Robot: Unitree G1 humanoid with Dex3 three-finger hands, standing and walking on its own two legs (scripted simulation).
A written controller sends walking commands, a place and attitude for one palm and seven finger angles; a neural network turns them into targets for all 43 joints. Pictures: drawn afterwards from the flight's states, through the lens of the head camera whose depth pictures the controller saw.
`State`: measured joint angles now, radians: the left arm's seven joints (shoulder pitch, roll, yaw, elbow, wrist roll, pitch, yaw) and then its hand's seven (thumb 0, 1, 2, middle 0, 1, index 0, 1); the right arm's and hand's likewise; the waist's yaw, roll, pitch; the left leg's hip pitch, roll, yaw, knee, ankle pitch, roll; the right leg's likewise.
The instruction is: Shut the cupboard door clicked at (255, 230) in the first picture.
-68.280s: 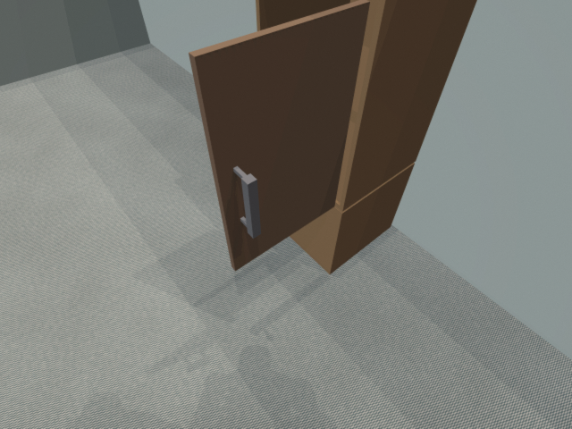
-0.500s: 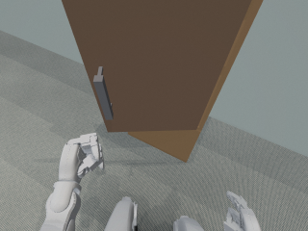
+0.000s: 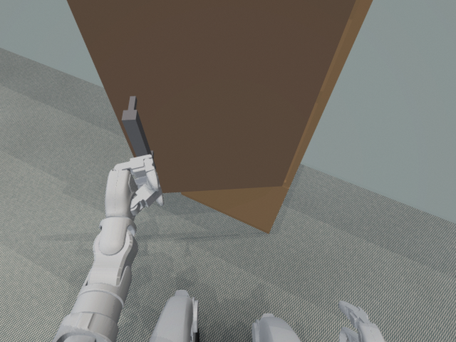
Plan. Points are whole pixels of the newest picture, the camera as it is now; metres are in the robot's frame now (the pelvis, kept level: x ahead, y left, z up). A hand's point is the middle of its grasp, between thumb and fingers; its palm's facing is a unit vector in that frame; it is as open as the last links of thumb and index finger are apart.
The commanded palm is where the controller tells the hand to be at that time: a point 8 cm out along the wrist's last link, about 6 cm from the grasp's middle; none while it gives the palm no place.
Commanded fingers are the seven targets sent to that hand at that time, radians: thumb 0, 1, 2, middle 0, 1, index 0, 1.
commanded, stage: bring the fist close to the handle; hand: left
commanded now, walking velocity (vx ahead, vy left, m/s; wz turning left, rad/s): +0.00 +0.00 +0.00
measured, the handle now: (142, 139) +0.48 +0.19 +0.04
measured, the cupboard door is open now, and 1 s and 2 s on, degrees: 30 28 12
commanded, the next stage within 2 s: push the door shut along its arc in 0.38 s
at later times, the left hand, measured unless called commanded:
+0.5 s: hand (159, 190) +0.36 +0.13 +0.04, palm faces +0.07 -1.00 -0.03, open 3.1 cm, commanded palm +0.34 +0.18 +0.04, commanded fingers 0.00 0.90 0.90 -1.30 -1.50 -1.30 -1.50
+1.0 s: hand (163, 163) +0.42 +0.14 +0.04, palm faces -0.04 -1.00 -0.05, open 3.1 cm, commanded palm +0.42 +0.18 +0.04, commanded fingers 0.00 0.90 0.90 -1.30 -1.50 -1.30 -1.50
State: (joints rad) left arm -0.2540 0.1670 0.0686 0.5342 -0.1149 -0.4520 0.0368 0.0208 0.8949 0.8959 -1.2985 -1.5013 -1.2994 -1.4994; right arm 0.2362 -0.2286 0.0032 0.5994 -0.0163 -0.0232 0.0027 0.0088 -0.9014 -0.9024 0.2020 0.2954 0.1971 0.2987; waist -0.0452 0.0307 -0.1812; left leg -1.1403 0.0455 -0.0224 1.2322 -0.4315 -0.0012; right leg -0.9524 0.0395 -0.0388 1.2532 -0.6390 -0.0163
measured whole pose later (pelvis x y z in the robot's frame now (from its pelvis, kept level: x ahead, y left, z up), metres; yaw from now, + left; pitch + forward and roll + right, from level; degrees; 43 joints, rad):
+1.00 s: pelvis -0.01 +0.00 -0.01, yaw -1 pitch +21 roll -3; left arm -0.56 0.24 0.17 0.88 -0.12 -0.52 -0.11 0.02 0.90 0.90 -1.33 -1.50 -1.30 -1.50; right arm 0.29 -0.25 -0.02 0.65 -0.01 0.02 0.01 0.01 -0.90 -0.90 0.20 0.30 0.20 0.30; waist -0.08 0.04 -0.18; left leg -1.21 0.05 -0.02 1.25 -0.43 0.00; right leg -1.02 0.04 -0.03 1.28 -0.63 -0.01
